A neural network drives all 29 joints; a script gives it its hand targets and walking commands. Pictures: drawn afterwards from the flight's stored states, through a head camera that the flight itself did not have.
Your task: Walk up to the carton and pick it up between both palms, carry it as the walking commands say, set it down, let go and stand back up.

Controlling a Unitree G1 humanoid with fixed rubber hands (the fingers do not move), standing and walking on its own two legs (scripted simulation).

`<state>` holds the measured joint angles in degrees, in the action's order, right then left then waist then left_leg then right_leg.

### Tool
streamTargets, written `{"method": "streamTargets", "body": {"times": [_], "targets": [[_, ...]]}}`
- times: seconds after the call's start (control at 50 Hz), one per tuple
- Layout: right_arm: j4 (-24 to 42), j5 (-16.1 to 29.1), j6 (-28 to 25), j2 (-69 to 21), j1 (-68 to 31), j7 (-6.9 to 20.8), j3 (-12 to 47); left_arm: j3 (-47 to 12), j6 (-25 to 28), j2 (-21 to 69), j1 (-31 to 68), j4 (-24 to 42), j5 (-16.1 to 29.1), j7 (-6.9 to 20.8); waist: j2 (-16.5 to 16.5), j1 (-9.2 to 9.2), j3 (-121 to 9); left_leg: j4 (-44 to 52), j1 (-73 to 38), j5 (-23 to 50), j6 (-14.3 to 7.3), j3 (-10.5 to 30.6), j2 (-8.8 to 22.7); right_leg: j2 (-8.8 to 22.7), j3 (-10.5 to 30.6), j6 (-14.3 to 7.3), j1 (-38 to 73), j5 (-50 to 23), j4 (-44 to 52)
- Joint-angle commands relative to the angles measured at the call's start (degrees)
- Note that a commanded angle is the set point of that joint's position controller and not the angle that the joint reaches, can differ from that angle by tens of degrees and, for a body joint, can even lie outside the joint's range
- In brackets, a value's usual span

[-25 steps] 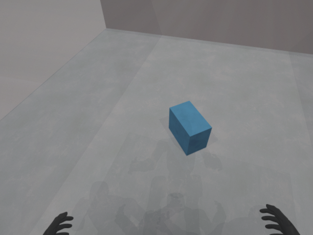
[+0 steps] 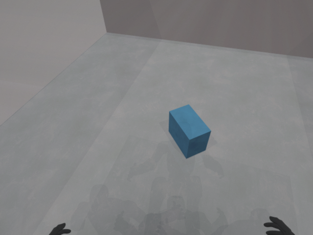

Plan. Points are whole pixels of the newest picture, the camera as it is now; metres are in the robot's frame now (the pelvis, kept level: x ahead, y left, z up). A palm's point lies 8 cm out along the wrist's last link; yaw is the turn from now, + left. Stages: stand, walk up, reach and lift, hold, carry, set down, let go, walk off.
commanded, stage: stand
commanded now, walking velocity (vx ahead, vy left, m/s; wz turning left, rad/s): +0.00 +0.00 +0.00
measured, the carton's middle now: (187, 131) +0.93 -0.20 -0.66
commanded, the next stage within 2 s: walk up in 0.56 s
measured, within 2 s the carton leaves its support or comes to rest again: neither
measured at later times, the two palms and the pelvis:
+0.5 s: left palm out of the picture +0.10 +0.31 -0.10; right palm out of the picture +0.10 -0.31 -0.10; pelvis +0.00 +0.00 +0.00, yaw +0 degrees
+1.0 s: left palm out of the picture +0.16 +0.22 -0.11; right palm out of the picture +0.05 -0.35 -0.13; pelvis +0.05 -0.05 +0.00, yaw -5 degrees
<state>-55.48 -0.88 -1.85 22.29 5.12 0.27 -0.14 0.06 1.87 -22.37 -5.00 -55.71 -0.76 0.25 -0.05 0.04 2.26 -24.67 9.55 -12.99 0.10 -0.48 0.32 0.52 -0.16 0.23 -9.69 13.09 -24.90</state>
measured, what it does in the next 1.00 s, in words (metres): lifts its right foot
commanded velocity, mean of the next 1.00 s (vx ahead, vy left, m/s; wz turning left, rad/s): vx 0.14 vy -0.01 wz -0.06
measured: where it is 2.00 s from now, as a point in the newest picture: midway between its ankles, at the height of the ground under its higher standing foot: (180, 211)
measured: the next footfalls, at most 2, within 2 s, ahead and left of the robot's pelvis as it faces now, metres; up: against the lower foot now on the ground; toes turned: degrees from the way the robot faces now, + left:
right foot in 1.02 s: +0.09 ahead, -0.19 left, +0.00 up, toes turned -12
left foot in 1.44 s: +0.44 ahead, +0.05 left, +0.00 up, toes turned +1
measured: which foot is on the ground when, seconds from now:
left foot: down 0.00-1.00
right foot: down 0.00-0.76, up 0.78-1.00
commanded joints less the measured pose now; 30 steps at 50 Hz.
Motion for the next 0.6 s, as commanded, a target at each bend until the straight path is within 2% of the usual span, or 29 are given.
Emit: {"method": "streamTargets", "body": {"times": [0.0, 0.58], "targets": [[1.7, 0.0, -0.6, 9.6, -2.7, -0.3, -1.9, 1.9, 0.5, -9.7, 2.7, 1.7, 0.0, -0.3, 0.0, 0.02, -3.5, 5.3, -0.9, 6.7, -2.0, 5.5, 6.1, 6.0, 5.5, -2.1, 0.9, -6.9, 5.3], [-2.6, 0.2, 0.0, 10.2, -2.7, -0.5, -1.7, 1.6, 0.0, -10.2, 2.7, -2.3, 0.2, -0.5, 0.1, 0.06, -3.2, 8.1, -2.6, 7.5, -1.6, 5.5, 6.9, 6.6, 5.6, -1.8, 2.2, -7.7, 8.2]]}}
